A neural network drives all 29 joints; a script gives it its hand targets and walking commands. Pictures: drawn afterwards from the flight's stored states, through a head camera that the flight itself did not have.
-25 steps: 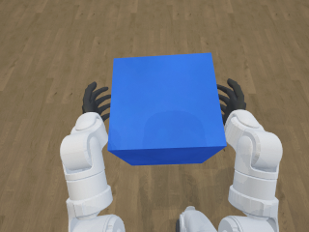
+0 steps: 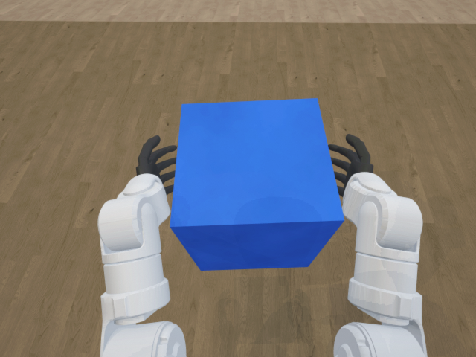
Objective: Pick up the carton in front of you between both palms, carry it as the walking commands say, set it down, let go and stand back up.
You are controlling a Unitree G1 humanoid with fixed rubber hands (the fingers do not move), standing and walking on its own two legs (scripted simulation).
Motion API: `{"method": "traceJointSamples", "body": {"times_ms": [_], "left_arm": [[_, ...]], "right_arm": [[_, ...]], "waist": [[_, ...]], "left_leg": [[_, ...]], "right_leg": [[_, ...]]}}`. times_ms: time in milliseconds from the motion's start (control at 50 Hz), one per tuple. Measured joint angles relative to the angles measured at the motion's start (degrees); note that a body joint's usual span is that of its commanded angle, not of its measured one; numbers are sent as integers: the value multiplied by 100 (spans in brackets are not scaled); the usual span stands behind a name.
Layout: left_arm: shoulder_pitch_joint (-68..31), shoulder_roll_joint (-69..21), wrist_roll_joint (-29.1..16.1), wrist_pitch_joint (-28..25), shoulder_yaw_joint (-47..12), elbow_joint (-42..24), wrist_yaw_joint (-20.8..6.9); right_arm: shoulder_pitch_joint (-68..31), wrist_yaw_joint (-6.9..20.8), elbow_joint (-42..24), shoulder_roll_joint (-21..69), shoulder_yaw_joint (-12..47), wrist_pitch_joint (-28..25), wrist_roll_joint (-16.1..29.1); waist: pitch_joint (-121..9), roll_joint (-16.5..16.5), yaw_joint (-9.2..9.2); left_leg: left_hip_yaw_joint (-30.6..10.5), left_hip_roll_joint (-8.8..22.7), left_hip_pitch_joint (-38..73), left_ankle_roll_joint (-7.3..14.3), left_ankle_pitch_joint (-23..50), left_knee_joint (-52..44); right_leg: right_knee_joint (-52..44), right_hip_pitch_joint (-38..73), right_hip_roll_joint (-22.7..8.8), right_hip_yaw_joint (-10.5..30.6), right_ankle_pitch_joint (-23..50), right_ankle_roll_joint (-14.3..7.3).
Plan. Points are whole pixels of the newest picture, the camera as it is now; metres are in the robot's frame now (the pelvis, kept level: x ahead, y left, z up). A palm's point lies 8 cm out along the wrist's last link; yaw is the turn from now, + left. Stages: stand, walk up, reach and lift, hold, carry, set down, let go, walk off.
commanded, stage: carry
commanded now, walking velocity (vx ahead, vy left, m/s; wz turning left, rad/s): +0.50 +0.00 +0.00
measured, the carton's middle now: (252, 194) +0.38 -0.01 +0.08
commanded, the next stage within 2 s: none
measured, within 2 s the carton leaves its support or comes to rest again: neither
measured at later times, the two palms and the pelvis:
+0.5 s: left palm (155, 73) +0.61 +0.17 +0.19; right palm (303, 61) +0.65 -0.14 +0.18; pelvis +0.29 -0.03 +0.06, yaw +1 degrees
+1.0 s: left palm out of the picture +0.96 +0.15 +0.25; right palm out of the picture +0.94 -0.16 +0.26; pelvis +0.60 +0.01 +0.10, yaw +0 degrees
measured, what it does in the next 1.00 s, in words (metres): climbs: right foot 0.04 m higher, then left foot 0.03 m higher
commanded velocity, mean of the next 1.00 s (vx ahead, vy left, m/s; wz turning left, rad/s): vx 0.50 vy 0.00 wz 0.00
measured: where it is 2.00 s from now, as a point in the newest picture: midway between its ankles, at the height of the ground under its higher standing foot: (231, 147)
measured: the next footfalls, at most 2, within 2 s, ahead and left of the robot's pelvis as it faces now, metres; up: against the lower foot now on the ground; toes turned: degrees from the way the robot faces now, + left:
right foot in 0.30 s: +0.33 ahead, -0.12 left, +0.04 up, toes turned -6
left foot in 0.66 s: +0.56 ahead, +0.10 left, +0.07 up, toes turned +6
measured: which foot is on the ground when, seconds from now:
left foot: down 0.00-0.32, up 0.34-0.64, down 0.66-1.00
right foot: up 0.00-0.28, down 0.30-0.68, up 0.70-1.00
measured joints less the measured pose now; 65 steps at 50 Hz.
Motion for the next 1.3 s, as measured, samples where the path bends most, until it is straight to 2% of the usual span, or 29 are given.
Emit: {"method": "traceJointSamples", "body": {"times_ms": [40,80,140,200,260,300,320,340,380,420,460,520,580,640,660,680,720,760,800,880,960,1020,1040,1060,1120,1160,1220,1300], "left_arm": [[28,-76,149,18,186,125,1],[20,-199,247,19,316,155,-12],[4,-313,316,-54,354,18,-18],[3,-298,311,-145,284,-190,25],[-15,-223,265,-150,179,-238,47],[-133,-204,263,-128,97,-73,32],[-193,-202,269,-145,44,67,29],[-217,-224,249,-128,-32,189,26],[-143,-251,156,-7,-102,275,-15],[-9,-256,86,61,-155,238,17],[64,-238,13,50,-146,177,56],[6,-186,-130,-33,-134,81,72],[-123,-125,-221,-89,-171,6,78],[-200,-72,-201,-31,-153,6,69],[-205,-29,-182,2,-117,11,54],[-177,18,-159,17,-73,24,31],[-84,46,-42,30,29,123,13],[-63,-48,142,50,216,241,9],[-70,-193,271,59,341,251,-2],[-92,-331,393,-31,369,17,7],[-100,-250,394,-87,268,-190,53],[-182,-174,362,-35,193,-59,30],[-260,-171,342,-24,155,75,14],[-320,-172,323,-33,100,230,5],[-267,-213,179,97,-39,461,-43],[-123,-224,103,148,-98,417,-8],[-31,-197,-21,84,-91,312,39],[-147,-133,-190,-59,-123,161,52]], "right_arm": [[112,56,19,26,71,119,137],[234,-24,-58,38,131,141,186],[257,-51,-192,19,96,66,297],[155,-56,-307,-20,98,-21,392],[67,-21,-345,-58,105,-15,366],[59,12,-349,-128,60,36,309],[91,15,-335,-179,30,50,310],[148,13,-293,-206,8,53,263],[214,-5,-173,-173,-138,83,148],[224,-8,-107,-45,-314,107,20],[206,6,-133,95,-421,90,-95],[197,-9,-330,169,-414,12,-163],[190,-56,-517,104,-312,-43,-144],[116,-66,-430,11,-206,-24,-89],[36,-57,-298,-2,-164,-24,-73],[-42,-53,-136,-6,-107,-44,-84],[-69,-30,76,13,-15,13,-51],[48,36,76,28,54,149,111],[171,-59,-7,27,109,175,155],[142,-91,-165,-20,65,81,328],[-28,-93,-230,-61,89,25,391],[-76,-40,-216,-82,64,107,286],[-68,-16,-209,-123,26,138,249],[-29,-2,-186,-174,-19,153,245],[106,-2,-8,-183,-226,172,83],[121,5,66,-60,-407,175,-50],[113,26,-27,119,-522,112,-193],[137,-20,-348,109,-417,-10,-185]], "waist": [[35,97,-213],[93,120,-315],[192,124,-337],[196,125,-271],[83,221,-66],[27,346,172],[21,386,307],[10,343,476],[16,221,748],[50,155,929],[115,138,1015],[186,134,1039],[148,118,955],[21,-28,679],[-5,-97,530],[-13,-128,365],[-7,-7,12],[32,90,-223],[93,116,-342],[205,123,-372],[105,146,-233],[-46,289,41],[-61,350,177],[-64,388,321],[-51,225,781],[0,164,963],[114,152,1056],[155,149,999]], "left_leg": [[-69,-16,320,-37,-83,-284],[-121,-13,660,-41,-76,-651],[-179,31,1149,-60,-129,-1104],[-214,74,1604,-129,-255,-1456],[-249,206,2022,-271,-541,-1576],[-282,420,2104,-318,-930,-1035],[-343,532,1905,-289,-819,-329],[-529,482,1587,-265,-700,581],[-815,225,828,-152,-646,2379],[-827,82,138,-33,-508,3352],[-756,63,-398,38,-336,3474],[-632,158,-970,36,-130,2883],[-514,272,-1075,-2,99,1460],[-138,152,-593,50,279,29],[-21,54,-381,75,426,-165],[57,0,-297,64,354,-23],[43,-48,-77,55,57,56],[-29,-63,256,13,-23,-236],[-84,-59,610,9,-18,-616],[-155,-6,1276,-12,-102,-1220],[-197,58,1892,-132,-313,-1663],[-248,265,2254,-275,-730,-1522],[-256,390,2239,-285,-931,-1107],[-315,506,2025,-263,-798,-368],[-813,196,888,-132,-601,2421],[-834,60,175,-16,-470,3382],[-724,85,-609,59,-251,3362],[-573,276,-1099,9,46,1988]], "right_leg": [[1400,-700,216,112,169,-65],[1874,-1282,303,63,402,-155],[1569,-1908,287,-59,546,-229],[481,-2181,174,-169,637,-226],[-938,-1943,180,-425,743,-239],[-1609,-1499,347,-675,1036,-333],[-1476,-1407,392,-756,950,-366],[-1381,-1315,415,-768,774,-390],[-1530,-1027,440,-709,557,-413],[-1884,-685,438,-627,552,-345],[-2234,-330,413,-565,539,-330],[-2653,162,352,-506,454,-283],[-2980,630,284,-469,297,-171],[-2885,1018,56,-412,-114,3],[-2508,1020,-82,-400,-323,19],[-1793,819,-203,-338,-211,13],[85,132,-18,49,25,15],[1517,-609,210,163,219,-49],[1977,-1220,301,102,455,-144],[1435,-2052,248,-78,624,-229],[-165,-2231,105,-272,780,-216],[-1442,-1746,248,-642,951,-281],[-1634,-1527,344,-741,1100,-348],[-1499,-1433,389,-819,1017,-387],[-1540,-1061,435,-769,632,-439],[-1878,-724,433,-685,619,-371],[-2350,-216,388,-600,574,-341],[-2833,401,312,-544,411,-231]]}}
